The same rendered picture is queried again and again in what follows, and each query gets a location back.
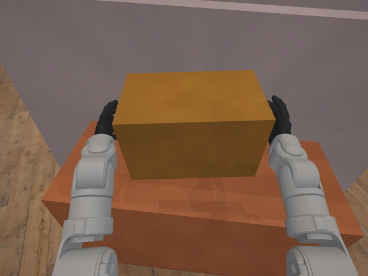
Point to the pedestal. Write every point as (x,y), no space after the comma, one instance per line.
(229,226)

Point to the robot left hand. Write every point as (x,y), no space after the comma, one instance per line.
(104,125)

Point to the robot left forearm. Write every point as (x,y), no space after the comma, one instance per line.
(89,216)

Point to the robot right forearm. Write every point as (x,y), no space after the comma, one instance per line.
(308,219)

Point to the robot left upper arm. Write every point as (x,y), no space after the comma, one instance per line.
(92,261)

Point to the carton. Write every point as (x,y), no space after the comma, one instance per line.
(203,124)

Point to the robot right hand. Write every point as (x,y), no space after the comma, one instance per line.
(282,124)

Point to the robot right upper arm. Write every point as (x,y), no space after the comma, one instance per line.
(318,261)

